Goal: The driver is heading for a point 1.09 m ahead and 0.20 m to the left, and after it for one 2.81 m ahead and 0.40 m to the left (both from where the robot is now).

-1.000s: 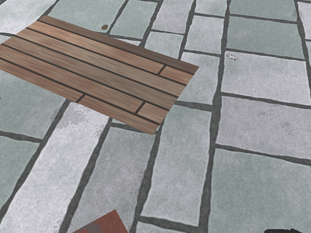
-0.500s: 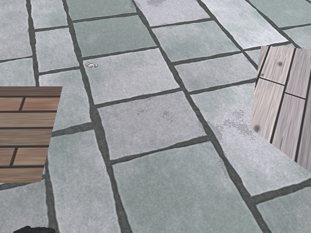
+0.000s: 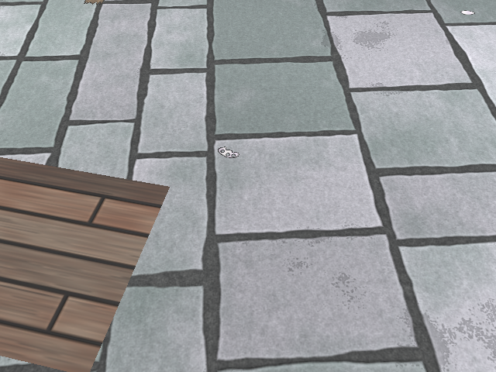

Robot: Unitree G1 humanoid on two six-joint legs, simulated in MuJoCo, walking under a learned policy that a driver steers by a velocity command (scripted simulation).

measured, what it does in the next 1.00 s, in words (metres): walks ahead: left foot, then right foot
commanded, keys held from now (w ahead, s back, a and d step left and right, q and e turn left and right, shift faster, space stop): w+q+shift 0.26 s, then q+shift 0.18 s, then e+shift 0.56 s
